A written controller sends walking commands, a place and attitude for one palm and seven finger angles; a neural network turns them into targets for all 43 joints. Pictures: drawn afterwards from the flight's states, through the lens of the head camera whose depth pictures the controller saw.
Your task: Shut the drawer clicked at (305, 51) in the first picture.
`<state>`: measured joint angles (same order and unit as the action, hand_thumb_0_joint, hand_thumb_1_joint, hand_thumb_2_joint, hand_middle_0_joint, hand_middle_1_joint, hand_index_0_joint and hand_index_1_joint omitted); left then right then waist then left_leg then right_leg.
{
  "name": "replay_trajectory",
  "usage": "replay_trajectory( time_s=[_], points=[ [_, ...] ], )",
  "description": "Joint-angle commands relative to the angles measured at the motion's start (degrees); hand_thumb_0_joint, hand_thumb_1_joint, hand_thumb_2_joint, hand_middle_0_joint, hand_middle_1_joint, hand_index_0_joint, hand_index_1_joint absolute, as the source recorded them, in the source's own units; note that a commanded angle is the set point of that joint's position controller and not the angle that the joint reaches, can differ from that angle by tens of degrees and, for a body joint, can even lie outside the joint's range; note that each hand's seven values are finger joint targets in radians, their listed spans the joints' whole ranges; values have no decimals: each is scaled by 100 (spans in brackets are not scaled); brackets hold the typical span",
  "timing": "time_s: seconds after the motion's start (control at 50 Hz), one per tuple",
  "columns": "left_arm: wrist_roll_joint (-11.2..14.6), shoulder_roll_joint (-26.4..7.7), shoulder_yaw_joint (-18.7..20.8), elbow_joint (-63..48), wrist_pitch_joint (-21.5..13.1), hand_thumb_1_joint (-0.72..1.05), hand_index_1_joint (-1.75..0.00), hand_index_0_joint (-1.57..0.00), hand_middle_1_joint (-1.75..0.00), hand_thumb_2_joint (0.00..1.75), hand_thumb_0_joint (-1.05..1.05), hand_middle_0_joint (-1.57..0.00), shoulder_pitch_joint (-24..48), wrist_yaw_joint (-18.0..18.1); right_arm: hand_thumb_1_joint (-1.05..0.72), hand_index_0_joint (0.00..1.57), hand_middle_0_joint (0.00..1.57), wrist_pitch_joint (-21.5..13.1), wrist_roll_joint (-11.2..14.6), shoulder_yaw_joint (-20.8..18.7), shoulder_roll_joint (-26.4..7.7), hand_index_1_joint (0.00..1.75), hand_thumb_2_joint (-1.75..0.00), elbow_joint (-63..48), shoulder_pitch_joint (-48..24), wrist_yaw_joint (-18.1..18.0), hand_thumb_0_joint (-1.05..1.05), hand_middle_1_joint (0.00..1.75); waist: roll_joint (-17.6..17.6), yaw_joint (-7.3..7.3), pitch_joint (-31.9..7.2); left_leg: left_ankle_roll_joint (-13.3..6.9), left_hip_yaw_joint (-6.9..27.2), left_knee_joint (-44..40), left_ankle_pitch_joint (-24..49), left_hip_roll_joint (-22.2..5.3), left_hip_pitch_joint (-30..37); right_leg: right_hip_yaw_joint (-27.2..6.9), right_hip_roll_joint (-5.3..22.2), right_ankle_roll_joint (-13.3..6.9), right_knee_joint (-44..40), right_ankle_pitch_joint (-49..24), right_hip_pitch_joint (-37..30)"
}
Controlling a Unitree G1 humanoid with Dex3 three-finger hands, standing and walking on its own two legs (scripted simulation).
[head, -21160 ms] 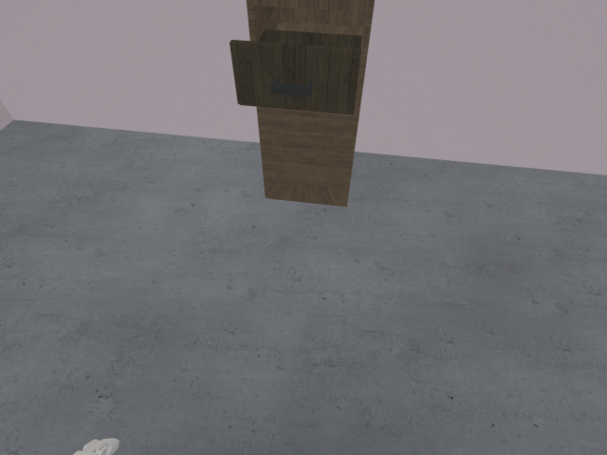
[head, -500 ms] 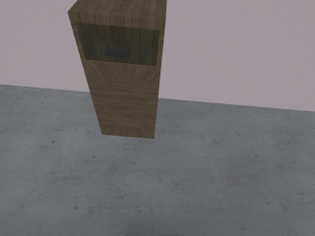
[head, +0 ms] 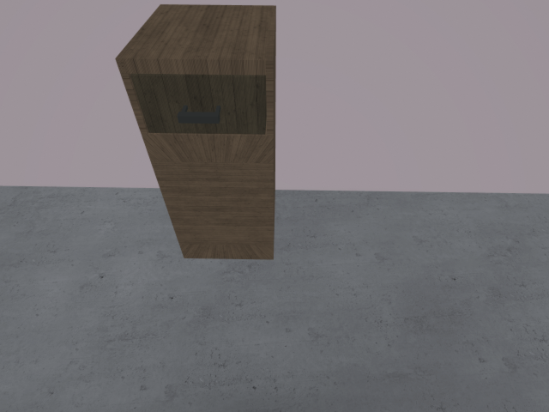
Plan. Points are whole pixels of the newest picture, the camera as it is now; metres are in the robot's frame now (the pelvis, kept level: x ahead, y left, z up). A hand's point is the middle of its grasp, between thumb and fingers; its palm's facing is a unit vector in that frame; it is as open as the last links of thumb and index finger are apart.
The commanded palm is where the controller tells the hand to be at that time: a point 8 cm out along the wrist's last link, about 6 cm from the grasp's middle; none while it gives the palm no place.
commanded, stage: let the arm hang, fingers relaxed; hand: left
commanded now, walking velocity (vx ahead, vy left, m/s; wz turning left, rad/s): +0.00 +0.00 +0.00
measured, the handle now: (200, 113) +0.85 +0.25 -0.01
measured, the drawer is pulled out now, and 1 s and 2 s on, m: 0.00 0.00 0.00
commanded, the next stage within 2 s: look to check the result in 0.18 s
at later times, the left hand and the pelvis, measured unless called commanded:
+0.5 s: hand out of the picture -0.02 +0.15 -0.18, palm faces +0.05 -0.98 -0.18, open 7.3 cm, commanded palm none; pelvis +0.01 -0.02 +0.00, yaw +0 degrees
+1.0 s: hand out of the picture +0.03 +0.15 -0.17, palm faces +0.04 -0.98 -0.20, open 7.3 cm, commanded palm none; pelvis +0.03 -0.02 +0.00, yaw +0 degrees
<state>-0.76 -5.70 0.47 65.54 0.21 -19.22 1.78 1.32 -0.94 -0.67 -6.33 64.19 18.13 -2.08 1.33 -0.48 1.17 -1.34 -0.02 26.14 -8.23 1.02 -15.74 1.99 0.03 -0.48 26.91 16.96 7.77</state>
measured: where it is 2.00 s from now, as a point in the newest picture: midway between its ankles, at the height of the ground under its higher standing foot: outside the picture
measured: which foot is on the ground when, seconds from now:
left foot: down 0.00-1.00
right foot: down 0.00-1.00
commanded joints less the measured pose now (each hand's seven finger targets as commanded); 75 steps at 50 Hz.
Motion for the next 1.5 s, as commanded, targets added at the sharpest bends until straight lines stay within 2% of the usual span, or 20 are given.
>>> replay_trajectory(
  time_s=[0.0, 0.14, 0.24, 0.28, 0.4, 0.52, 0.66, 0.72, 0.84, 1.04, 1.3, 1.42, 1.48],
  points=[
    [2, -602, 118, -37, -45, 90, -30, -20, -30, 90, 0, -20, -568, 70, -90, 20, 20, -80, -20, -112, -483, 30, -90, -79, 482, -33, 0, 30, 12, 29, 706, -114, 606, -622, -648, -507, 135, -415, 427, -281, -784, 351, 899],
    [1, -620, 150, -72, -58, 90, -30, -20, -30, 90, 0, -20, -417, 65, -90, 20, 20, -79, -24, -125, -471, 30, -90, -82, 520, -37, 0, 30, -53, 1, 682, -80, 540, -517, -517, -509, 157, -419, 452, -304, -843, 365, 867],
    [15, -659, 151, -71, -77, 90, -30, -20, -30, 90, 0, -20, -370, 63, -90, 20, 20, -76, -17, -124, -483, 30, -90, -84, 494, -40, 0, 30, -199, -6, 623, -63, 454, -351, -226, -498, 290, -467, 513, -332, -946, 297, 846],
    [26, -676, 150, -64, -84, 90, -30, -20, -30, 90, 0, -20, -339, 64, -90, 20, 20, -80, -16, -121, -496, 30, -90, -56, 512, -46, 0, 30, -150, -21, 586, -53, 438, -307, -84, -497, 345, -479, 516, -339, -957, 226, 810],
    [36, -715, 141, -31, -86, 90, -30, -20, -30, 90, 0, -20, -313, 63, -90, 20, 20, -98, -3, -107, -558, 30, -90, -36, 444, -65, 0, 30, -45, -6, 493, -57, 460, -314, 229, -556, 416, -436, 484, -312, -882, -193, 596],
    [33, -772, 136, -15, -102, 90, -30, -20, -30, 90, 0, -20, -310, 76, -90, 20, 20, -109, 15, -115, -628, 30, -90, -32, 318, -74, 0, 30, -130, 19, 376, -61, 424, -261, 572, -596, 543, -401, 509, -277, -869, -686, 409],
    [34, -791, 127, -28, -102, 90, -30, -20, -30, 90, 0, -20, -218, 66, -90, 20, 20, -103, 8, -103, -668, 30, -90, -26, 148, -66, 0, 30, -95, 11, 478, -49, 434, -338, 449, -591, 562, -417, 520, -255, -942, -593, 432],
    [30, -851, 135, -54, -115, 90, -30, -20, -30, 90, 0, -20, -186, 66, -90, 20, 20, -112, 16, -114, -741, 30, -90, -37, 72, -71, 0, 30, -183, 18, 381, -47, 436, -295, 628, -593, 623, -413, 522, -244, -924, -855, 335],
    [31, -919, 157, -73, -127, 90, -30, -20, -30, 90, 0, -20, -75, 62, -90, 20, 20, -143, 10, -114, -819, 30, -90, -48, -52, -82, 0, 30, -137, 22, 282, -53, 419, -317, 919, -630, 716, -384, 551, -224, -876, -1295, 163],
    [33, -1038, 174, -109, -134, 90, -30, -20, -30, 90, 0, -20, 31, 55, -90, 20, 20, -151, 11, -114, -936, 30, -90, -60, -178, -78, 0, 30, -135, 35, 249, -41, 406, -362, 989, -635, 789, -378, 577, -210, -933, -1457, 35],
    [40, -1158, 179, -118, -122, 90, -30, -20, -30, 90, 0, -20, 190, 28, -90, 20, 20, -152, 7, -105, -1085, 30, -90, -51, -260, -69, 0, 30, -83, 26, 325, -33, 457, -506, 794, -655, 795, -422, 544, -225, -1030, -1056, 62],
    [39, -1197, 179, -116, -135, 90, -30, -20, -30, 90, 0, -20, 151, 28, -90, 20, 20, -153, 16, -102, -1126, 30, -90, -67, -292, -65, 0, 30, -218, 44, 307, -34, 442, -476, 842, -660, 827, -419, 559, -219, -1074, -1166, 54],
    [45, -1225, 174, -108, -138, 90, -30, -20, -30, 90, 0, -20, 198, 26, -90, 20, 20, -154, 11, -103, -1144, 30, -90, -46, -298, -62, 0, 30, -171, 27, 246, -29, 435, -503, 805, -663, 863, -437, 577, -225, -1070, -1167, 27]
  ],
)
